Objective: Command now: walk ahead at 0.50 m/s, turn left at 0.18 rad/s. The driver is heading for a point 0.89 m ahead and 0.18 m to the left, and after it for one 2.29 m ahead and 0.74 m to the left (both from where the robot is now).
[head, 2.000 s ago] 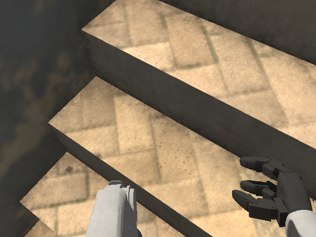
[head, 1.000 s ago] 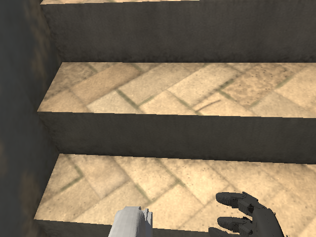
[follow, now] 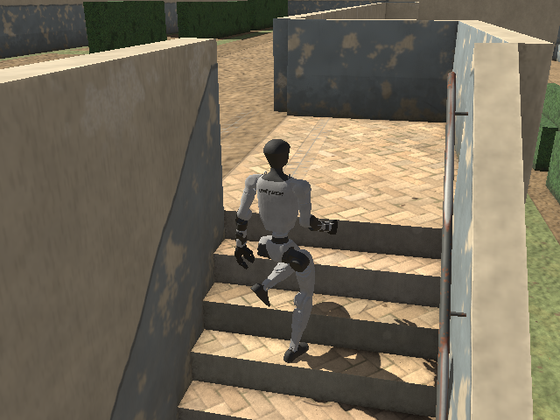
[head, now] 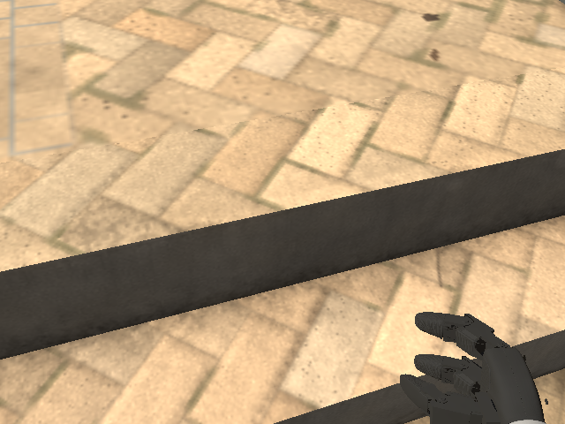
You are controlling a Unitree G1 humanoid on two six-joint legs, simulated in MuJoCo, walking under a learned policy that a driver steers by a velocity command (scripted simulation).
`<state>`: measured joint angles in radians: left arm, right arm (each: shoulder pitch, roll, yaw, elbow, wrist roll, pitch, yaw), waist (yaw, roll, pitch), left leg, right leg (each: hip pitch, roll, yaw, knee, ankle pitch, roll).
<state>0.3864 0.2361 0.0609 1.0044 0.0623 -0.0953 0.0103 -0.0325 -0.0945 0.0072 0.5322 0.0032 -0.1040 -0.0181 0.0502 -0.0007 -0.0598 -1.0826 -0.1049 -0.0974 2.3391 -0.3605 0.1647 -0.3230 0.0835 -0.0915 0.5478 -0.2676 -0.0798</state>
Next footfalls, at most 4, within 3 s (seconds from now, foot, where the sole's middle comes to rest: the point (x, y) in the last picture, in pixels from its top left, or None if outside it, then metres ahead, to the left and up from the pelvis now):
0.24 left None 0.22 0.12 -0.55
0.76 right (319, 338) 0.53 -0.02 -0.34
1.24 left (131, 178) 0.67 0.31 -0.13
1.78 right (217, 87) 0.95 0.21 -0.13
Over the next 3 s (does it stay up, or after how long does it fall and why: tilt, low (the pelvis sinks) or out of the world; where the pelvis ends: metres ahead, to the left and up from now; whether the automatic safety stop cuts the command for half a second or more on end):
stays up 0.89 0.25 0.65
